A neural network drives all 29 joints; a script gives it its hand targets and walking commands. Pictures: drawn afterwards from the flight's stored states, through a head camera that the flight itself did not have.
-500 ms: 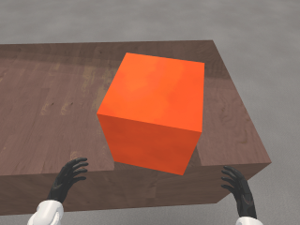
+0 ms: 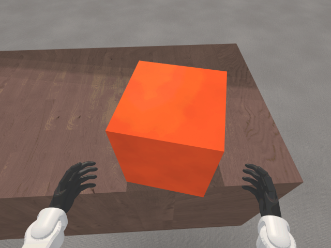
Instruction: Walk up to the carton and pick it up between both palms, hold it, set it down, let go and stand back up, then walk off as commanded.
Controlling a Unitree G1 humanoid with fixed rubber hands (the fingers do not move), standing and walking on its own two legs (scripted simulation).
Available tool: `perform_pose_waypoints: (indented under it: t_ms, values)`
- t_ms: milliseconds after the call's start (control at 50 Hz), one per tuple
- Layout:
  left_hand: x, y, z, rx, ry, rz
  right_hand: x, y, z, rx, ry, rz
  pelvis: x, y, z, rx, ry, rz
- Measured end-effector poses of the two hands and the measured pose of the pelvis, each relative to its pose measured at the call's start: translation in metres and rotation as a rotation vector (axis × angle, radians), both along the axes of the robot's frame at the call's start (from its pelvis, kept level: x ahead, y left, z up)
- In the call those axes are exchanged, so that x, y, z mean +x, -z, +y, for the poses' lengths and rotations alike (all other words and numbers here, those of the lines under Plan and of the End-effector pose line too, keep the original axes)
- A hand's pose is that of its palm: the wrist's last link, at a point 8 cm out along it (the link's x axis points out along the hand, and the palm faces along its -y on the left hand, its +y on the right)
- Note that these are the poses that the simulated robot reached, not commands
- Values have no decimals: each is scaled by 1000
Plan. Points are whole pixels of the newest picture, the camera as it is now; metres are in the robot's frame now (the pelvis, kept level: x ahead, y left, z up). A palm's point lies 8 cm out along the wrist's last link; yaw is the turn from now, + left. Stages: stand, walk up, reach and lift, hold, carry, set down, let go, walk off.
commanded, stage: reach and lift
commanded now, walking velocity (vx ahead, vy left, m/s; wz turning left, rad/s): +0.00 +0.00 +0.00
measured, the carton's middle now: (172, 131) +0.42 +0.01 +0.01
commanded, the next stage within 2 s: none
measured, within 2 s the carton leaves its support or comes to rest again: neither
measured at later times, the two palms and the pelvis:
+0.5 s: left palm (72, 164) +0.30 +0.23 +0.06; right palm (265, 168) +0.28 -0.19 +0.06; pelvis +0.01 +0.00 +0.00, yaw +0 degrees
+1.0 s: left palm (70, 123) +0.36 +0.23 +0.13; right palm (261, 130) +0.34 -0.18 +0.11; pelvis +0.00 +0.00 +0.00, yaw +0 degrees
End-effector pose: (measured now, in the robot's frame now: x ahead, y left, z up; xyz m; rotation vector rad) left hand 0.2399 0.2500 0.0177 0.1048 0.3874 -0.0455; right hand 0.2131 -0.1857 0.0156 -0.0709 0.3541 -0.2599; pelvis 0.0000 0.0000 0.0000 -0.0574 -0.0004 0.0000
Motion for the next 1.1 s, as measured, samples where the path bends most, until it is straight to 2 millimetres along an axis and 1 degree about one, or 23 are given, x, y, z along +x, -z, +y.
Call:
perform_pose_waypoints:
  t_ms: [180, 360, 580, 760, 900, 980, 1100]
  values:
    - [12, -9, -5, -13, -5, 12, 23, -12, 3, 6, -14, -4, 6, -1, -1, 1, 1, 14]
    - [39, -26, -11, -19, 0, 2, 50, -30, 2, 21, -7, -28, 11, -2, -1, 1, 1, 25]
    - [72, -50, -18, -21, 22, -9, 75, -49, -1, 50, 15, -48, 13, -3, -1, 1, 1, 30]
    - [91, -70, -21, -21, 39, -30, 96, -71, 2, 58, 14, -95, 11, -3, 2, -3, 1, 28]
    - [105, -93, -23, -24, 55, -83, 115, -85, 3, 58, 24, -108, 8, -4, 4, -5, 1, 23]
    - [119, -107, -22, -33, 51, -116, 128, -91, 4, 61, 32, -98, 5, -4, 4, -6, 1, 20]
    - [138, -119, -20, -47, 37, -127, 146, -101, 9, 68, 27, -103, 5, -4, 5, -7, 1, 20]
